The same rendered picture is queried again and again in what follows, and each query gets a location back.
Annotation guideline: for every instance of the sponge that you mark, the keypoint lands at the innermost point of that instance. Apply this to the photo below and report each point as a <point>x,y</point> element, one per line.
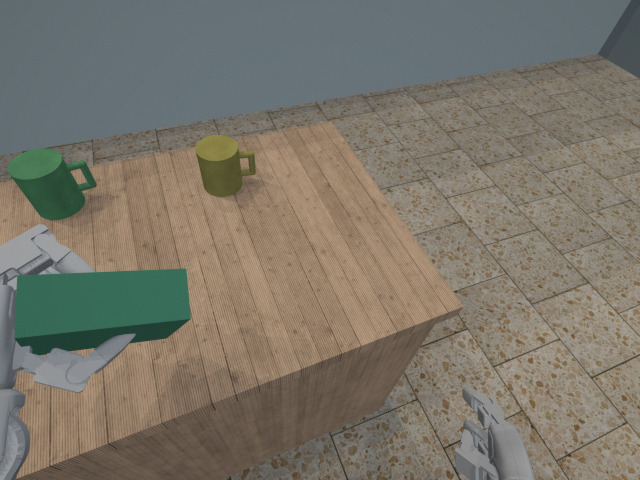
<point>76,311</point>

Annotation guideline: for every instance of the left robot hand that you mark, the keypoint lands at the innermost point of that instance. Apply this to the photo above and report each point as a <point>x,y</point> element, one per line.
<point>36,252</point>

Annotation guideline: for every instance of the right robot hand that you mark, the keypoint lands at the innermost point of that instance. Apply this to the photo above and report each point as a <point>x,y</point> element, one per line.
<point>501,454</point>

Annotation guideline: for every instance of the robot left forearm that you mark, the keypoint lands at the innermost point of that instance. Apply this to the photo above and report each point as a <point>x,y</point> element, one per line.
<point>14,434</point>

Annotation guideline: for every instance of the table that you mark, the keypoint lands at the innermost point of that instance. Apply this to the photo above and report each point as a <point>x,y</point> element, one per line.
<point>309,297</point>

